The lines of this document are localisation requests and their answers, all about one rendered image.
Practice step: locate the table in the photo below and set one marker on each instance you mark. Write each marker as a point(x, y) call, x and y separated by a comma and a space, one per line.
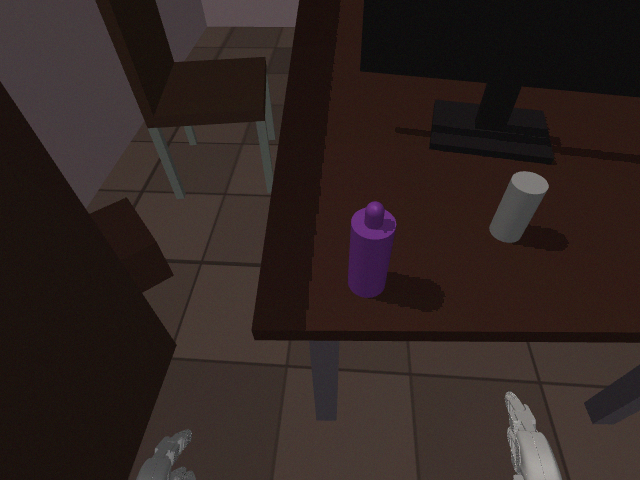
point(349, 138)

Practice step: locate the right robot hand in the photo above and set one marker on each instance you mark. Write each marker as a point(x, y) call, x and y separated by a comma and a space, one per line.
point(531, 453)

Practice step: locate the chair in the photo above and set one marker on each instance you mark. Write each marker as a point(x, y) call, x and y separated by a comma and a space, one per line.
point(173, 94)

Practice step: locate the left robot hand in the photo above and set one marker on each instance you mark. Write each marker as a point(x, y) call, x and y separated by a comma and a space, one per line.
point(166, 453)

